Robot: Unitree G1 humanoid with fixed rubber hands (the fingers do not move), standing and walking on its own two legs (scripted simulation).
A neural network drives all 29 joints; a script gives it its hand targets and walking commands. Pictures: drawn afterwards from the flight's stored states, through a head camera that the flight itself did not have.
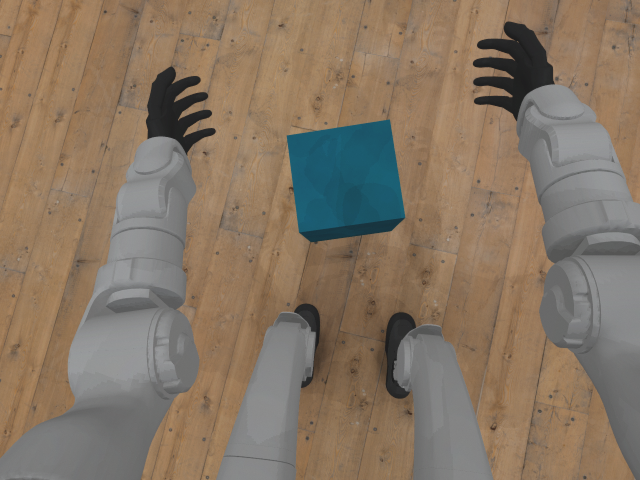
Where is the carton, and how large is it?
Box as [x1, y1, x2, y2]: [287, 120, 404, 241]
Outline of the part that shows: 389,120 287,135 299,232 310,241 391,230 404,217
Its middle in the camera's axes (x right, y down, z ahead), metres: +0.05 -0.11 +0.88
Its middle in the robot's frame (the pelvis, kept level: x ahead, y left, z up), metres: +0.52 +0.05 -0.53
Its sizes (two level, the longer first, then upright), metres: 0.210 0.200 0.250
